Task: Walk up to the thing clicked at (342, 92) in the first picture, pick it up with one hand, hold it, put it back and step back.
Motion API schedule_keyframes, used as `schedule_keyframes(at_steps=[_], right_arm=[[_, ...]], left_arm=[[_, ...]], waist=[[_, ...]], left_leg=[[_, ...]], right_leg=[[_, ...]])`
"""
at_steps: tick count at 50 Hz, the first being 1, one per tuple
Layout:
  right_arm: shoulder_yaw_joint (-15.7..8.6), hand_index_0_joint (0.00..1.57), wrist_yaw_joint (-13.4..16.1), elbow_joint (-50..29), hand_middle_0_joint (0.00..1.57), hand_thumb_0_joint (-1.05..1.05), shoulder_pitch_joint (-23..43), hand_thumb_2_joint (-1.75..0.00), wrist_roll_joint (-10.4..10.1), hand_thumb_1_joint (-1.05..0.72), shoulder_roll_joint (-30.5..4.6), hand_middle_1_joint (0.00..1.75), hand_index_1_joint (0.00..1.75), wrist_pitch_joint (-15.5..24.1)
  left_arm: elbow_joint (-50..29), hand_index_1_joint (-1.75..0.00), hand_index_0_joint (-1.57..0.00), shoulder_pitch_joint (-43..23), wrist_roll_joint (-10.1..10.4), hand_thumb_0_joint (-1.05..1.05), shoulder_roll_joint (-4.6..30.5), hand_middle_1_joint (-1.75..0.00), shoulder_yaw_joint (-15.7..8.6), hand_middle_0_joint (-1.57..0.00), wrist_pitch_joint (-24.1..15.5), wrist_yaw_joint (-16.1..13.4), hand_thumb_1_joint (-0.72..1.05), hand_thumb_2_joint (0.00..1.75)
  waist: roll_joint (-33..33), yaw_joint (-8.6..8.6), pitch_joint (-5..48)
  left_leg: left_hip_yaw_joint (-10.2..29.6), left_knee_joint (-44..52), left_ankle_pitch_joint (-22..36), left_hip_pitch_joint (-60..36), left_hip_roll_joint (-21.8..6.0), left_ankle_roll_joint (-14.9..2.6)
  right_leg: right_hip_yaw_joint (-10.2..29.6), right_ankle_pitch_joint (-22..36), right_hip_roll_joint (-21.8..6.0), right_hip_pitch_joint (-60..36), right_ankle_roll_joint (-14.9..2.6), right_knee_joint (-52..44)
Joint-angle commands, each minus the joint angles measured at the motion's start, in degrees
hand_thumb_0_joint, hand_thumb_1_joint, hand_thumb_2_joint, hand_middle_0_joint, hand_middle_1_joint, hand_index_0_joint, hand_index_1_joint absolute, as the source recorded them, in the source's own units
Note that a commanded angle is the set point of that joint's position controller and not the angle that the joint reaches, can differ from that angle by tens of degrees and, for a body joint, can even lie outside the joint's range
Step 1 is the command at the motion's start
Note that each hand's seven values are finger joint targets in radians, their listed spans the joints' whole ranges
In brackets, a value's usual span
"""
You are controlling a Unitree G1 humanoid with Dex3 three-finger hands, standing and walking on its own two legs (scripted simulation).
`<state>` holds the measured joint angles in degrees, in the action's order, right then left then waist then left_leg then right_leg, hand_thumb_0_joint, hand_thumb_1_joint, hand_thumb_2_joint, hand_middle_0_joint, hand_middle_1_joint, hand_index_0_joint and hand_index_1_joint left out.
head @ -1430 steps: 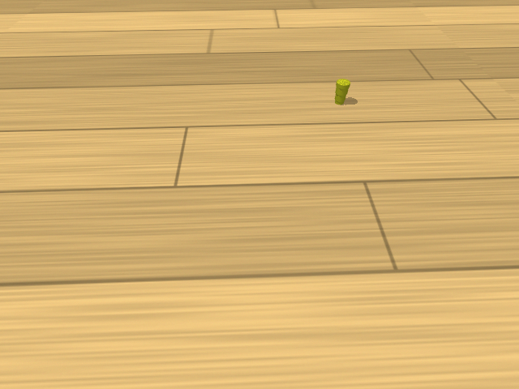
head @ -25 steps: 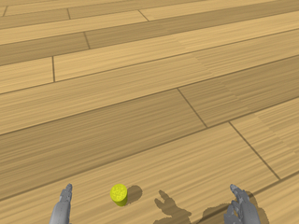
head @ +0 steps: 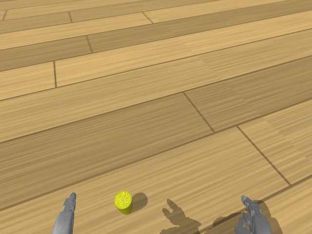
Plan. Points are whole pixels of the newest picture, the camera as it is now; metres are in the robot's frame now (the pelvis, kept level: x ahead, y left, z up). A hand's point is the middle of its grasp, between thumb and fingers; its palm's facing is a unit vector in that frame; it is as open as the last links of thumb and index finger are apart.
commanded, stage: home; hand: left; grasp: from the side
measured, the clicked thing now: (124, 204) +0.42 +0.20 -0.64
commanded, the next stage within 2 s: stand in 0.80 s
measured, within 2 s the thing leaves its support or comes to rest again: neither
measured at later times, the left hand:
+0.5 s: hand (88, 230) +0.17 +0.18 -0.05, palm faces +0.11 -0.95 -0.29, open 17.6 cm
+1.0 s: hand (87, 226) +0.18 +0.19 -0.05, palm faces +0.11 -0.95 -0.29, open 17.1 cm
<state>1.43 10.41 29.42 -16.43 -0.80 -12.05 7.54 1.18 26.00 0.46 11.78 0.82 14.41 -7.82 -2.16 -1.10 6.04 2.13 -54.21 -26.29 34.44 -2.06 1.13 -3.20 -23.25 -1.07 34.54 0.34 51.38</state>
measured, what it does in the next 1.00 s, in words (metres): stands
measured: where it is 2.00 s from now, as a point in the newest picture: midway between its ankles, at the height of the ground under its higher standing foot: outside the picture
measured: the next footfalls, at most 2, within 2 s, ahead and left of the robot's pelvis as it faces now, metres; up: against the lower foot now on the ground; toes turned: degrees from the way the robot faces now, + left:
none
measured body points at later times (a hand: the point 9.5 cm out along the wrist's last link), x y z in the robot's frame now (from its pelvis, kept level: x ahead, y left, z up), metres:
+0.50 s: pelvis +0.00 +0.00 +0.00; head +0.02 +0.00 +0.45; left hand +0.16 +0.23 -0.03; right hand +0.16 -0.24 -0.07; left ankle +0.01 +0.13 -0.69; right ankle +0.03 -0.13 -0.69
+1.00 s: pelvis +0.01 +0.01 +0.00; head +0.02 +0.01 +0.45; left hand +0.17 +0.24 -0.03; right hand +0.17 -0.24 -0.07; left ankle +0.01 +0.13 -0.69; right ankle +0.03 -0.13 -0.69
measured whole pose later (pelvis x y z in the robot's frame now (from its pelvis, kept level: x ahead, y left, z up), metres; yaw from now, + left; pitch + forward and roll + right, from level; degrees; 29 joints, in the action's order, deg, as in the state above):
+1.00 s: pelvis +0.01 +0.01 +0.00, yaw +0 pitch +7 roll -2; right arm 1.3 10.1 29.7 -16.1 -0.5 -11.9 8.1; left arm 0.8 26.4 0.4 11.8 0.8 14.1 -7.6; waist -2.0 -0.7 6.3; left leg 2.0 -54.7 -27.3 34.5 -1.9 0.8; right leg -3.1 -24.0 -1.2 34.4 0.7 51.5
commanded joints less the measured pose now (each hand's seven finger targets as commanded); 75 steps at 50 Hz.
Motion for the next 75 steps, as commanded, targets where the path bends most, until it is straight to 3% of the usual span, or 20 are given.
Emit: schedule_keyframes(at_steps=[1, 4, 12, 17, 28, 30, 31, 35, 37, 45, 47, 48, 55, 60, 61, 62, 63, 66, 71, 75], right_arm=[[-2.7, 0.20, 0.6, -9.5, 0.20, 0.00, 4.4, -0.90, 0.4, -0.90, -6.5, 0.30, 0.30, 3.6], [-2.5, 0.20, 0.5, -9.4, 0.20, 0.00, 4.5, -0.90, 0.3, -0.90, -6.5, 0.30, 0.30, 3.8], [-2.5, 0.20, 0.7, -8.9, 0.20, 0.00, 4.0, -0.90, 0.5, -0.90, -6.3, 0.30, 0.30, 4.1], [-2.6, 0.20, 0.7, -9.2, 0.20, 0.00, 4.4, -0.90, 0.4, -0.90, -6.6, 0.30, 0.30, 4.3], [-2.7, 0.20, 0.6, -9.0, 0.20, 0.00, 4.0, -0.90, 0.5, -0.90, -6.5, 0.30, 0.30, 4.2], [-2.8, 0.20, 0.5, -9.0, 0.20, 0.00, 4.4, -0.90, 0.5, -0.90, -6.6, 0.30, 0.30, 4.2], [-2.7, 0.20, 0.5, -9.1, 0.20, 0.00, 4.4, -0.90, 0.4, -0.90, -6.7, 0.30, 0.30, 4.2], [-2.7, 0.20, 0.5, -9.2, 0.20, 0.00, 4.1, -0.90, 0.4, -0.90, -6.5, 0.30, 0.30, 4.3], [-2.9, 0.20, 0.7, -9.2, 0.20, 0.00, 3.8, -0.90, 0.6, -0.90, -6.5, 0.30, 0.30, 4.3], [-3.1, 0.20, 0.5, -8.9, 0.20, 0.00, 3.4, -0.90, 0.7, -0.90, -6.7, 0.30, 0.30, 4.0], [-3.0, 0.20, 0.5, -8.8, 0.20, 0.00, 3.6, -0.90, 0.7, -0.90, -6.6, 0.30, 0.30, 3.8], [-2.9, 0.20, 0.4, -9.0, 0.20, 0.00, 3.9, -0.90, 0.5, -0.90, -6.7, 0.30, 0.30, 3.8], [-2.9, 0.20, 0.4, -9.3, 0.20, 0.00, 4.2, -0.90, 0.5, -0.90, -6.9, 0.30, 0.30, 3.9], [-2.7, 0.20, 0.5, -9.4, 0.20, 0.00, 3.8, -0.90, 0.5, -0.90, -6.4, 0.30, 0.30, 4.0], [-5.3, 0.20, -2.9, 3.3, 0.20, 0.00, 7.4, -0.90, 6.9, -0.90, -14.5, 0.30, 0.30, -0.5], [-5.7, 0.20, -4.7, 5.7, 0.20, 0.00, 5.4, -0.90, 7.5, -0.90, -14.1, 0.30, 0.30, -2.4], [-5.5, 0.20, -5.5, 6.2, 0.20, 0.00, 5.4, -0.90, 7.1, -0.90, -13.5, 0.30, 0.30, -3.1], [-5.4, 0.20, -8.1, 7.7, 0.20, 0.00, 6.0, -0.90, 4.6, -0.90, -12.9, 0.30, 0.30, -3.9], [-6.2, 0.20, -9.3, 12.2, 0.20, 0.00, 7.6, -0.90, 3.9, -0.90, -13.6, 0.30, 0.30, -4.4], [-6.1, 0.20, -9.4, 15.5, 0.20, 0.00, 8.4, -0.90, 3.8, -0.90, -14.3, 0.30, 0.30, -4.9]], left_arm=[[-10.7, -0.05, -0.05, -2.4, -0.6, 0.00, 5.8, -0.05, -3.7, -0.05, -3.0, -0.5, -0.58, 0.04], [-11.0, -0.05, -0.05, -2.3, -0.6, 0.00, 5.9, -0.05, -3.7, -0.05, -3.1, -0.5, -0.58, 0.04], [-10.5, -0.05, -0.04, -1.6, -0.6, 0.00, 5.4, -0.05, -3.4, -0.04, -3.4, -0.5, -0.59, 0.03], [-11.3, -0.05, -0.05, -2.7, -0.6, 0.00, 5.3, -0.05, -2.8, -0.05, -3.5, -0.5, -0.57, 0.04], [-11.4, -0.05, -0.05, -1.3, -0.6, 0.00, 5.7, -0.05, -3.7, -0.05, -3.6, -0.5, -0.59, 0.04], [-11.5, -0.06, -0.05, -2.0, -0.6, 0.00, 5.0, -0.06, -2.8, -0.05, -3.6, -0.6, -0.56, 0.05], [-11.8, -0.05, -0.05, -2.1, -0.5, 0.00, 5.8, -0.06, -3.6, -0.05, -3.6, -0.6, -0.56, 0.05], [-11.8, -0.05, -0.05, -2.0, -0.5, 0.00, 5.8, -0.05, -3.5, -0.05, -3.6, -0.4, -0.57, 0.04], [-11.4, -0.06, -0.05, -0.5, -0.7, 0.00, 5.5, -0.06, -3.6, -0.05, -3.4, -0.4, -0.56, 0.05], [-11.1, -0.05, -0.05, -0.8, -0.7, 0.00, 5.4, -0.06, -3.6, -0.05, -3.3, -0.4, -0.56, 0.05], [-11.5, -0.21, -0.20, -1.3, -0.6, 0.00, 5.9, -0.22, -3.7, -0.20, -3.3, -0.4, -0.40, 0.21], [-11.5, -0.29, -0.20, -1.8, -0.6, 0.00, 5.5, -0.30, -3.2, -0.20, -3.3, -0.4, -0.32, 0.29], [-10.6, -0.30, -0.20, -1.6, -0.5, 0.00, 5.0, -0.30, -2.8, -0.20, -3.0, -0.3, 0.24, 0.85], [-12.5, -0.30, -0.20, -1.2, -0.5, 0.00, 6.0, -0.30, -3.8, -0.20, -3.1, -0.3, 0.64, 0.90], [7.6, -0.30, -0.20, -11.2, -5.8, 0.00, 13.8, -0.30, -6.0, -0.20, -9.4, 2.3, 0.72, 0.90], [14.4, -0.30, -0.20, -9.3, -6.4, 0.00, 14.2, -0.30, -6.6, -0.20, -11.7, 3.8, 0.80, 0.90], [16.4, -0.30, -0.20, -9.8, -6.3, 0.00, 13.7, -0.30, -6.2, -0.20, -13.2, 4.5, 0.88, 0.90], [21.8, -0.30, -0.20, -12.2, -4.2, 0.00, 14.5, -0.30, -5.2, -0.20, -15.5, 6.1, 0.90, 0.90], [32.0, -0.30, -0.20, -14.6, -3.2, 0.00, 15.2, -0.30, -5.0, -0.20, -16.5, 6.3, 0.90, 0.90], [38.1, -0.30, -0.20, -15.7, -3.0, 0.00, 15.4, -0.30, -4.8, -0.20, -16.7, 6.1, 0.90, 0.90]], waist=[[2.0, -0.16, 3.7], [1.1, -0.01, 3.1], [1.1, -0.35, 5.0], [0.5, -0.15, 3.2], [0.9, 0.07, 5.0], [0.6, -0.17, 4.1], [-0.1, 0.30, 3.8], [0.6, 0.15, 4.1], [1.0, -0.05, 6.9], [0.9, -0.18, 6.7], [-0.4, 0.11, 6.0], [0.1, -0.09, 4.9], [1.7, -0.27, 3.7], [0.7, 0.23, 5.8], [5.3, 1.64, -2.1], [7.1, 1.72, 1.7], [6.8, 1.23, 1.6], [3.4, 1.34, 0.1], [1.6, 1.70, -0.1], [0.2, 2.06, -2.9]], left_leg=[[-2.2, 9.4, 4.3, -0.3, 2.1, -1.97], [-2.1, 10.0, 2.6, -0.1, 2.1, -1.92], [-1.8, 9.3, 6.3, -1.3, 1.9, -1.72], [-1.8, 9.9, 3.7, -0.5, 1.9, -1.75], [-1.6, 9.2, 8.2, -1.5, 1.8, -1.63], [-1.0, 10.1, 6.6, -1.2, 1.5, -1.50], [-1.1, 10.3, 5.6, -0.9, 1.6, -1.54], [-1.3, 9.7, 7.1, -1.0, 1.7, -1.56], [-1.6, 8.5, 10.4, -2.5, 1.8, -1.55], [-1.5, 8.4, 12.6, -2.8, 1.6, -1.38], [-1.4, 9.0, 11.7, -2.4, 1.6, -1.29], [-1.4, 9.2, 10.5, -2.1, 1.6, -1.38], [-1.4, 9.6, 7.6, -1.2, 1.7, -1.67], [-2.1, 8.4, 9.8, -2.1, 2.0, -1.72], [1.3, 10.5, 17.9, -5.8, -0.6, -2.93], [-0.3, 9.6, 16.3, -7.8, -0.6, -4.18], [0.3, 10.1, 17.1, -9.3, -0.6, -4.72], [1.3, 14.3, 9.3, -10.2, 0.2, -5.01], [2.4, 18.2, 12.5, -14.5, -0.5, -4.18], [4.1, 23.4, 12.8, -15.2, -1.8, -3.99]], right_leg=[[0.0, 3.1, 1.4, -4.5, -0.42, -9.9], [0.0, 1.6, 1.5, -4.1, -0.49, -9.7], [-0.3, 4.9, 1.8, -4.8, -0.59, -8.5], [-0.3, 2.6, 1.7, -3.7, -0.61, -9.0], [-0.5, 6.5, 1.8, -5.0, -0.75, -8.1], [-0.8, 5.0, 2.0, -4.3, -0.81, -7.7], [-0.8, 4.1, 2.0, -4.0, -0.83, -7.9], [-0.9, 5.3, 2.0, -4.3, -0.75, -8.0], [-0.5, 8.4, 1.8, -5.7, -0.71, -7.8], [-0.8, 10.2, 2.1, -5.7, -0.81, -7.2], [-0.9, 9.3, 2.0, -5.5, -0.92, -7.2], [-0.8, 8.2, 1.9, -5.0, -0.89, -7.6], [-0.9, 5.8, 1.9, -4.4, -0.65, -8.3], [-0.3, 8.2, 1.5, -5.5, -0.63, -8.5], [5.6, 14.5, -3.0, -11.4, -4.39, -9.4], [7.0, 13.8, -4.1, -12.7, -5.66, -10.0], [8.0, 14.7, -4.4, -12.1, -6.10, -10.2], [8.5, 6.7, -4.9, -12.7, -5.07, -13.2], [7.3, 12.2, -4.7, -15.1, -3.63, -15.5], [6.1, 12.3, -4.1, -17.5, -2.85, -17.6]])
